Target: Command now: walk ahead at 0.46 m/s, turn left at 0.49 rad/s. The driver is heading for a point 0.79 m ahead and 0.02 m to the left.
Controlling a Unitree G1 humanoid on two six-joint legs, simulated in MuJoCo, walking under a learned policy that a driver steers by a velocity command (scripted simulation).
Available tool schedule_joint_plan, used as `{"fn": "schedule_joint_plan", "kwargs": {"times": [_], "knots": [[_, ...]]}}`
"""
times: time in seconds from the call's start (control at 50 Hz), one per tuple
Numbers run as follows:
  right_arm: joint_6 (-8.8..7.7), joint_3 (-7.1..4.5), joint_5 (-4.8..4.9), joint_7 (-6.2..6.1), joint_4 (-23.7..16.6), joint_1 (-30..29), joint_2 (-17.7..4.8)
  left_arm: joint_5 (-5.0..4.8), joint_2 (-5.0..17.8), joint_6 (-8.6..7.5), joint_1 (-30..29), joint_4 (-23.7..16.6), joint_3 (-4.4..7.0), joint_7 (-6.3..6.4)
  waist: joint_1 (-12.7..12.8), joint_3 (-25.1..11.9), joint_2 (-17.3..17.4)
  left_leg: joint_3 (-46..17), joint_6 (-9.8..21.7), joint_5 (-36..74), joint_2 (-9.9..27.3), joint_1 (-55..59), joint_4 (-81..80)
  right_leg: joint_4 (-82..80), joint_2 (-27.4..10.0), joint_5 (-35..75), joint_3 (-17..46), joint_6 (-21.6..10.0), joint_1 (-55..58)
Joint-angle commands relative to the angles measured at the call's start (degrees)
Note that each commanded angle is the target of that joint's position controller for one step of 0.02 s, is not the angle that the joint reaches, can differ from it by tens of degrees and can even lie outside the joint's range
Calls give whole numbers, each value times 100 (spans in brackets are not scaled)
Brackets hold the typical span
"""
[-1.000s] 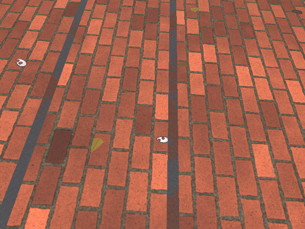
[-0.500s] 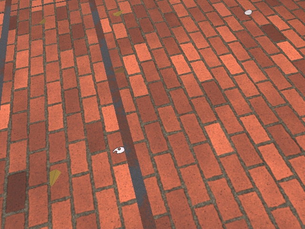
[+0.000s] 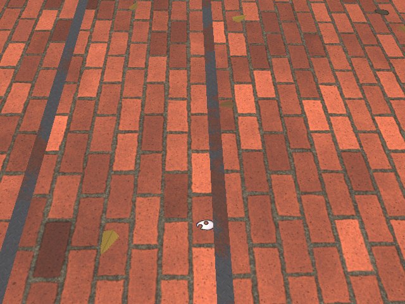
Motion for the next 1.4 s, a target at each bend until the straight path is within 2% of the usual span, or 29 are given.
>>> {"fn": "schedule_joint_plan", "kwargs": {"times": [0.02, 0.1, 0.22, 0.3, 0.36, 0.4, 0.42, 0.44, 0.46, 0.5, 0.54, 0.58, 0.7, 0.8, 0.86, 0.88, 0.9, 0.92, 0.94, 0.98, 1.06, 1.18, 1.24, 1.3, 1.32, 1.34, 1.36, 1.38, 1.4], "knots": [[-35, -213, -66, -63, -274, 744, -812, 105, 694, -346, -698, -786, 120, 2, -405, -477, 248, -2764, 1153, -137, 1580, 2518, -1944, 352, -402, 798, 368, -132, -2689], [-65, -178, -87, -161, -346, 466, -772, 187, 533, -144, -521, -728, 119, 6, -64, -240, 433, -1992, 1204, 1237, 1200, 1526, -2278, -376, -371, 1391, 238, 155, -2142], [-7, -238, 15, -315, -20, 1000, -900, 130, 198, -185, -1869, -1034, -29, -44, -494, 24, 535, -1514, 789, 1457, 753, 1164, -2141, -2802, 95, 3160, 98, 349, -1589], [78, -255, 73, -358, 164, 1299, -860, 61, 368, -266, -2296, -1163, 22, -142, -577, 46, 578, -2073, 697, 1293, 989, 1767, -1729, -3510, 227, 3143, 314, 182, -1414], [164, -291, 25, -397, 183, 1200, -863, 46, 552, -321, -1914, -1067, 114, -153, -337, -78, 815, -2342, 580, 2049, 1179, 2224, -1214, -3643, 236, 2447, 285, -68, -959], [173, -185, -40, -343, 89, 1048, -609, 145, 852, -368, -658, -811, 265, -97, 290, -1076, 765, -1984, 308, 2963, 726, 1863, 289, -3679, -52, 2582, 301, -537, 1166], [143, -65, -174, -331, 5, 1345, -297, 208, 1217, -338, 245, -745, 353, -64, 458, -2016, -72, -1583, 56, 1395, 180, 662, 1989, -3316, -1119, 2496, 1604, -1063, 3045], [87, 41, 32, -303, 78, 2243, 8, 132, 1301, -260, 613, -408, 397, -137, 106, -2552, -1930, -1220, -285, -2087, -444, -1183, 3663, -4079, -2149, 1057, 4240, -1854, 4386], [66, -52, 115, -310, 173, 1869, -574, -11, 743, -242, 494, -499, 271, -137, 303, -1893, -1052, -1423, -295, -1822, -38, -1707, 4148, -4449, -1984, -92, 4309, -1623, 3907], [43, -112, 7, -307, -111, 591, -773, 79, 486, -176, -203, -556, 155, -101, 301, -508, -48, -1001, -311, -948, 343, -1699, 3928, -4707, -1542, 898, 2749, -1327, 2189], [0, -107, -49, -249, -201, 463, -562, 163, 354, -181, -395, -482, 94, -86, -7, -198, -209, -896, -300, -616, 647, -1319, 3388, -4962, -1190, 1827, 2029, -1304, 1354], [13, -46, -29, -214, -152, 595, -324, 92, 312, -208, -367, -376, 80, -88, -131, -217, -406, -705, -336, -602, 750, -1178, 2937, -5162, -1063, 2229, 1637, -1379, 1143], [-138, 128, -128, -136, -481, -564, -60, -61, 785, -100, -66, -130, 186, -25, 137, 59, -260, -325, -559, 901, 672, -754, 570, -5414, -765, 2729, 898, -1334, 641], [-248, 27, -40, -48, -653, -1117, -326, -131, 893, 36, 441, 73, 212, 20, 216, 30, -361, -421, -518, 1291, 411, -103, -415, -4984, -971, 2367, 1243, -1076, 966], [-282, -174, -63, -105, -416, -224, -666, -77, 802, 98, 415, 77, 177, 52, -358, -407, -361, -300, -217, 923, 357, 1456, -835, -3918, -705, 2853, 1163, -753, 794], [-284, -285, -166, -168, -318, 638, -979, 15, 485, 78, 320, -51, 57, 38, -788, -1094, -45, -940, 103, 835, 1107, 2800, -687, -2513, -354, 2264, 921, -531, 91], [-187, -406, -248, -193, -222, 1198, -1461, -10, -64, 11, 950, -195, -108, 57, -698, -1997, 1416, -3029, 845, -3, 2526, 4641, -939, -494, 369, 79, 208, -128, -1744], [-150, -327, -199, -156, -141, 1320, -1104, -143, 281, -20, 954, -190, -38, 71, -745, -2018, 1655, -4152, 1036, -1014, 2680, 4461, -1519, 524, 249, -806, 597, -84, -2471], [-148, -228, -144, -155, -131, 1034, -771, -217, 670, 2, 560, -246, 88, 73, -730, -1233, 1167, -3472, 848, -1254, 2486, 3850, -1653, 893, -7, -370, 674, -100, -2791], [-165, -109, -166, -130, -113, 395, -390, -111, 615, 75, 103, -337, 115, 80, -459, -452, 759, -2242, 681, -305, 2040, 2638, -1947, 659, -342, 387, 503, -73, -2564], [-311, -141, -199, -136, 60, 25, -331, -74, 240, 297, 13, -427, 96, 42, -110, -10, 667, -1001, 714, 1331, 1797, 1620, -2473, 141, -520, 975, 478, 33, -1999], [-213, -223, -127, -233, 397, 103, -681, 66, -54, 227, -766, -704, -61, -108, -220, -102, 486, 266, 625, 3502, 1464, 1453, -2217, -2267, -182, 2531, 23, 49, -1048], [-135, -263, -13, -243, 598, 286, -864, 78, 164, 218, -1052, -857, -7, -186, -228, -233, 548, 160, 507, 3428, 1642, 1878, -1838, -2846, -71, 2490, 58, -133, -782], [-66, -247, 57, -261, 732, 285, -830, 168, 511, 218, -516, -694, 154, -133, 147, -588, 402, 264, 160, 3471, 1366, 1911, -644, -3667, 228, 2913, -145, -472, 388], [-84, -172, -76, -263, 743, 561, -648, 191, 933, 230, -223, -670, 268, -53, 186, -953, -96, 541, -177, 2545, 988, 1465, 262, -3621, -253, 5228, 296, -664, 1296], [-114, 24, -259, -205, 693, 1168, -223, 363, 1168, 287, -54, -742, 238, 27, 4, -1727, -1169, 527, -625, -785, 397, -157, 2048, -3240, -1729, 7249, 2003, -1697, 3120], [-34, 73, -195, -156, 864, 1324, -220, 250, 654, 320, -92, -720, 68, 13, 28, -2483, -1138, -325, -769, -2796, 379, -168, 2810, -3441, -2177, 7016, 2599, -2190, 3041], [71, -34, -36, -142, 832, 1015, -597, 151, 482, 340, -325, -704, 10, -55, 78, -2068, -716, -523, -792, -2740, 555, -304, 3027, -3685, -1834, 5967, 2203, -2017, 2486], [161, -38, 14, -185, 780, 680, -565, 118, 401, 332, -641, -670, -11, -90, -1, -1496, -473, -440, -777, -2605, 660, -580, 2920, -3864, -1560, 4989, 1887, -1740, 2016]]}}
